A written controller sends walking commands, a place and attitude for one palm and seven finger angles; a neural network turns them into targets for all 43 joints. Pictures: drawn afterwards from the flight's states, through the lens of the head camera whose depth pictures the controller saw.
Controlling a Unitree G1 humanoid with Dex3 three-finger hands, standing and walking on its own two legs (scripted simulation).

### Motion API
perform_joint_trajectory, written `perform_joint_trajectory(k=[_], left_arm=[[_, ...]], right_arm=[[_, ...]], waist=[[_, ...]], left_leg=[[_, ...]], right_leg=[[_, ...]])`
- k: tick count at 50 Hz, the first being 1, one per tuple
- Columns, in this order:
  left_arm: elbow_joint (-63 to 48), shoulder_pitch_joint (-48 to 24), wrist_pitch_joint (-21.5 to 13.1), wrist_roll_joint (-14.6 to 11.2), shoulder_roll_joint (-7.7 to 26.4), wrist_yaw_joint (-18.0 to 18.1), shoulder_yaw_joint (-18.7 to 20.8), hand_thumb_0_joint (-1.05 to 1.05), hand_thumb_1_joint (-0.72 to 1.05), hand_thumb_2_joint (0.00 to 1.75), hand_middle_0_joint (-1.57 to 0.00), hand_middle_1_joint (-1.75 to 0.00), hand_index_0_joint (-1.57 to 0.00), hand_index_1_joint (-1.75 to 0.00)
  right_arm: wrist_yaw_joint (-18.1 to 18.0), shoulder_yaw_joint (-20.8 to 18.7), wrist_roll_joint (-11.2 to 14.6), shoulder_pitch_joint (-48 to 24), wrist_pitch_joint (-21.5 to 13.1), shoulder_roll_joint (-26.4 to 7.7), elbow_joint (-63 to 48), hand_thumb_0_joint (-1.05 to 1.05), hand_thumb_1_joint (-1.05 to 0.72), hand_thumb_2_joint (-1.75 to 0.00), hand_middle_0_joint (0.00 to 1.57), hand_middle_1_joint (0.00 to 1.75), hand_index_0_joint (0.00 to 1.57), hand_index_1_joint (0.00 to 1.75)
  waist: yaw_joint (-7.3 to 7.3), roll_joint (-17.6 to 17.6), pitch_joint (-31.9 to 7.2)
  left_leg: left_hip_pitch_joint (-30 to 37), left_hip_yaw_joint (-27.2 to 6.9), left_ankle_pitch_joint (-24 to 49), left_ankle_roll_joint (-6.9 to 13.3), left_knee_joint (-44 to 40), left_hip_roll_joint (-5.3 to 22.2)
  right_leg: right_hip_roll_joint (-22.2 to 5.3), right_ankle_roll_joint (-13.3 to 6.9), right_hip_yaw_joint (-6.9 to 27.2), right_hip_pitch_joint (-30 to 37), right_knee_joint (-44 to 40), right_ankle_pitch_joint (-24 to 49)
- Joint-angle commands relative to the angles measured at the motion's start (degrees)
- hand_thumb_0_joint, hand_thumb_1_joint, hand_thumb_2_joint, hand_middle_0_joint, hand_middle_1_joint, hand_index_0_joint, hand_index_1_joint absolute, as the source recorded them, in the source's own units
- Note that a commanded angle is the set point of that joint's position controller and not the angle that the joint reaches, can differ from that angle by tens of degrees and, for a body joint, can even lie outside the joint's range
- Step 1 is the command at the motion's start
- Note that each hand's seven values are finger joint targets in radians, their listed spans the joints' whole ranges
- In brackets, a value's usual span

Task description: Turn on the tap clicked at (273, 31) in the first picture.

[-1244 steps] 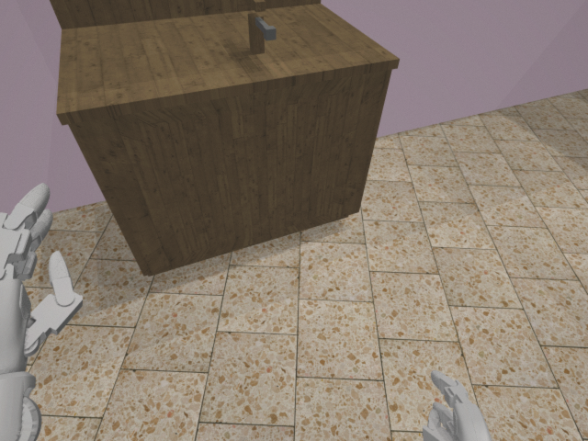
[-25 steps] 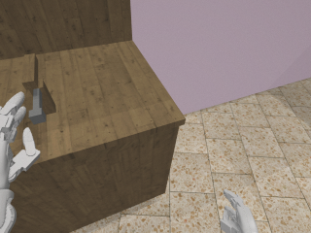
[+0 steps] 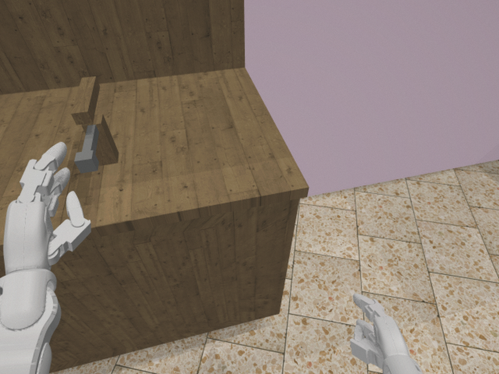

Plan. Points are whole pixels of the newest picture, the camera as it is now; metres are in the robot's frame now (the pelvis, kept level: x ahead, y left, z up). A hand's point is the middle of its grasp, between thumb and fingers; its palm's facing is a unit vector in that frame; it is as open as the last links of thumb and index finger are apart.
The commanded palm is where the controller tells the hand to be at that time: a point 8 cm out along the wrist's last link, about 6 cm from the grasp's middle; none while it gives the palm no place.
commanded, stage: turn the palm inward beside the body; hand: left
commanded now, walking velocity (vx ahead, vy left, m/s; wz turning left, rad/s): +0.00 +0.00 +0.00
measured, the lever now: (87, 161) +0.40 +0.34 +0.13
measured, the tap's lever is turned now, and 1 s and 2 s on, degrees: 0 0 0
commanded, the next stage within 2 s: reach beside the lever's end, fingers flat in 1.82 s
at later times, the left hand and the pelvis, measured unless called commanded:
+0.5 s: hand (106, 210) +0.27 +0.22 +0.17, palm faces +0.46 -0.84 -0.28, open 7.4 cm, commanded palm +0.21 +0.26 +0.19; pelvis +0.07 -0.05 +0.00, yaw +0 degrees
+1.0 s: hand (125, 232) +0.24 +0.19 +0.17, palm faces +0.46 -0.87 -0.18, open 7.4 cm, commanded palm +0.18 +0.23 +0.19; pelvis +0.05 -0.05 +0.00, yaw +0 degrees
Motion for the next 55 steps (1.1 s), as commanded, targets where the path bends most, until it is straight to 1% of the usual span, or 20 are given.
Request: perform_joint_trajectory(k=[1,4,9,11,14,17,25,29,31,34,38,39,41,43,45,47,49,51,53,55], left_arm=[[-8.2,-18.5,-5.2,0.0,15.0,2.9,11.2,0.0,0.9,0.9,-0.2,-0.3,-0.2,-0.3],[-6.5,-19.2,0.2,-0.4,11.6,0.2,4.8,0.0,0.9,0.9,-0.2,-0.3,-0.2,-0.3],[-10.5,-17.9,5.2,-2.4,11.6,-3.6,4.7,0.0,0.9,0.9,-0.2,-0.3,-0.2,-0.3],[-11.5,-14.0,3.9,-3.6,15.2,-3.5,10.5,0.0,0.9,0.9,-0.2,-0.3,-0.2,-0.3],[-14.2,-4.2,0.8,-5.8,14.0,-2.9,15.0,0.0,0.9,0.9,-0.2,-0.3,-0.2,-0.3],[-16.1,3.2,-0.5,-7.7,13.0,-3.1,16.5,0.0,0.9,0.9,-0.2,-0.3,-0.2,-0.3],[-18.6,4.4,1.3,-9.5,9.2,-4.4,13.3,0.0,0.9,0.9,-0.2,-0.3,-0.2,-0.3],[-21.4,6.4,1.2,-9.8,10.1,-5.0,14.9,0.0,0.9,0.9,-0.2,-0.3,-0.2,-0.3],[-22.8,6.4,0.3,-9.6,10.5,-4.8,14.8,0.0,0.9,0.9,-0.2,-0.3,-0.2,-0.3],[-23.3,6.7,-0.4,-9.7,8.5,-3.6,13.5,0.0,0.9,0.9,-0.2,-0.3,-0.2,-0.3],[-19.5,5.2,1.1,-10.1,5.5,-1.7,11.5,0.0,0.9,0.9,-0.2,-0.3,-0.2,-0.3],[-18.0,5.6,2.2,-10.5,5.3,-1.7,11.7,0.0,0.9,0.9,-0.2,-0.3,-0.2,-0.3],[-17.5,8.0,5.6,-11.0,7.2,-2.1,14.6,0.0,0.9,0.9,-0.2,-0.3,-0.2,-0.3],[-19.9,5.8,7.2,-10.7,5.6,-3.2,11.4,0.0,0.9,0.9,-0.2,-0.3,-0.2,-0.3],[-23.5,4.4,6.7,-10.0,5.5,-2.8,10.8,0.0,0.9,0.9,-0.2,-0.3,-0.2,-0.3],[-27.5,2.2,5.3,-9.3,5.1,-1.9,9.2,0.0,0.9,0.9,-0.2,-0.3,-0.2,-0.3],[-26.9,1.9,3.9,-9.1,3.8,-0.6,8.0,0.0,0.9,0.9,-0.2,-0.3,-0.2,-0.3],[-25.2,3.7,4.1,-8.8,4.7,0.7,9.4,0.0,0.9,0.9,-0.2,-0.3,-0.2,-0.3],[-23.9,7.7,6.1,-9.5,4.3,1.2,10.5,0.0,0.9,0.9,-0.2,-0.3,-0.2,-0.3],[-22.2,8.7,8.4,-9.7,2.8,1.0,9.2,0.0,0.9,0.9,-0.2,-0.3,-0.2,-0.3]], right_arm=[[-1.6,-3.0,0.2,-7.8,-3.0,-6.9,-5.9,0.0,-0.9,-0.9,0.2,0.3,0.2,0.3],[-2.4,-2.6,0.8,-9.3,-2.8,-6.7,-6.6,0.0,-0.9,-0.9,0.2,0.3,0.2,0.3],[-3.8,-2.8,1.7,-10.9,-3.4,-6.9,-7.4,0.0,-0.9,-0.9,0.2,0.3,0.2,0.3],[-3.9,-3.1,1.8,-10.5,-4.0,-7.2,-6.8,0.0,-0.9,-0.9,0.2,0.3,0.2,0.3],[-3.2,-3.7,1.5,-6.5,-4.3,-6.9,-7.1,0.0,-0.9,-0.9,0.2,0.3,0.2,0.3],[-2.6,-3.7,1.9,-4.4,-4.5,-6.9,-7.7,0.0,-0.9,-0.9,0.2,0.3,0.2,0.3],[-3.5,-4.1,2.5,-3.9,-6.6,-7.1,-8.5,0.0,-0.9,-0.9,0.2,0.3,0.2,0.3],[-3.6,-4.2,2.0,-1.9,-7.4,-7.9,-8.6,0.0,-0.9,-0.9,0.2,0.3,0.2,0.3],[-3.4,-4.3,2.3,-1.9,-7.7,-7.7,-8.7,0.0,-0.9,-0.9,0.2,0.3,0.2,0.3],[-3.1,-4.3,2.5,-2.6,-8.5,-6.6,-8.2,0.0,-0.9,-0.9,0.2,0.3,0.2,0.3],[-3.5,-4.0,2.8,-4.9,-9.3,-6.3,-7.4,0.0,-0.9,-0.9,0.2,0.3,0.2,0.3],[-3.7,-3.9,2.9,-4.8,-9.3,-6.6,-7.1,0.0,-0.9,-0.9,0.2,0.3,0.2,0.3],[-4.1,-4.0,2.4,-3.6,-8.6,-7.9,-7.4,0.0,-0.9,-0.9,0.2,0.3,0.2,0.3],[-3.7,-3.5,3.1,-3.9,-7.8,-7.7,-8.3,0.0,-0.9,-0.9,0.2,0.3,0.2,0.3],[-3.5,-3.4,3.2,-5.4,-8.3,-6.7,-8.3,0.0,-0.9,-0.9,0.2,0.3,0.2,0.3],[-3.5,-3.1,3.1,-6.4,-9.3,-5.8,-8.4,0.0,-0.9,-0.9,0.2,0.3,0.2,0.3],[-3.9,-2.8,2.8,-6.8,-10.2,-5.5,-7.9,0.0,-0.9,-0.9,0.2,0.3,0.2,0.3],[-4.0,-3.1,2.7,-6.6,-10.7,-5.8,-7.0,0.0,-0.9,-0.9,0.2,0.3,0.2,0.3],[-3.9,-3.3,2.2,-5.4,-10.3,-6.5,-7.4,0.0,-0.9,-0.9,0.2,0.3,0.2,0.3],[-3.6,-3.2,2.8,-6.3,-9.2,-6.3,-7.3,0.0,-0.9,-0.9,0.2,0.3,0.2,0.3]], waist=[[-0.1,6.9,-4.8],[-0.23,11.3,-2.0],[-0.01,0.5,-3.3],[1.14,-4.9,-6.3],[2.38,-8.2,-16.9],[2.9,-3.4,-16.8],[1.56,3.1,-6.4],[1.41,-3.9,-14.1],[1.5,-6.3,-15.4],[2.05,0.0,-12.9],[1.89,5.5,-0.8],[1.71,3.0,-0.7],[1.97,-3.2,-7.3],[1.05,-11.1,-12.6],[1.18,-9.8,-13.4],[1.97,-0.2,-12.5],[2.02,6.4,-6.4],[2.11,5.3,-3.4],[2.09,-1.0,-8.2],[1.82,-8.5,-8.7]], left_leg=[[11.2,-5.3,-11.8,-2.0,-2.3,2.3],[9.2,-4.7,-10.5,-2.3,-0.3,1.9],[7.5,-7.0,-4.5,-2.8,2.7,3.2],[5.9,-7.5,-1.1,-2.9,3.7,3.2],[6.9,-6.1,9.9,-2.4,3.6,1.8],[9.3,-3.7,14.6,-2.0,3.6,0.8],[10.5,-4.6,12.2,-2.0,2.5,2.1],[9.6,-3.3,16.5,-1.4,6.1,0.1],[8.5,-3.3,15.1,-1.3,6.5,-0.1],[10.8,-4.2,15.6,-1.8,3.7,1.1],[9.4,-5.7,5.2,-2.4,0.6,2.9],[8.8,-5.8,5.6,-2.4,1.2,2.8],[8.8,-4.1,11.2,-1.9,4.7,1.2],[4.9,-4.0,7.9,-1.4,6.7,0.1],[6.8,-4.7,8.7,-1.4,4.9,0.7],[12.7,-4.4,13.7,-1.4,1.7,1.6],[13.5,-5.4,9.7,-1.8,0.3,2.4],[11.6,-5.2,7.6,-1.9,1.5,2.5],[9.3,-4.6,8.9,-1.6,4.2,1.2],[6.7,-5.0,6.2,-1.6,4.5,1.2]], right_leg=[[-1.7,2.2,3.7,-10.5,-11.4,-5.8],[-4.4,2.1,8.0,-10.0,-14.0,-7.7],[-9.0,5.1,14.2,-6.7,-17.1,0.1],[-10.0,6.5,15.4,-2.0,-15.1,13.2],[-9.1,7.9,10.9,7.4,-5.1,48.0],[-7.9,8.2,7.5,8.0,-2.4,60.5],[-5.8,5.1,4.9,-1.7,-5.0,37.0],[-8.0,9.5,6.4,5.5,-2.1,63.8],[-8.3,10.9,7.3,7.1,-1.5,68.0],[-6.1,6.2,3.8,2.1,-1.8,49.0],[-5.3,2.8,4.5,-5.7,-7.1,20.6],[-6.1,3.6,6.0,-4.4,-7.9,23.7],[-8.0,7.8,8.0,2.1,-6.3,49.2],[-10.6,16.2,11.9,7.6,-4.8,64.1],[-9.6,12.2,9.6,7.6,-4.7,59.4],[-5.7,6.1,3.3,1.6,-4.2,42.3],[-4.4,3.8,3.4,-4.6,-6.4,25.1],[-5.9,4.6,6.8,-3.9,-9.4,25.3],[-8.5,8.4,9.8,1.8,-8.6,42.1],[-9.4,11.2,11.4,4.2,-8.7,45.8]])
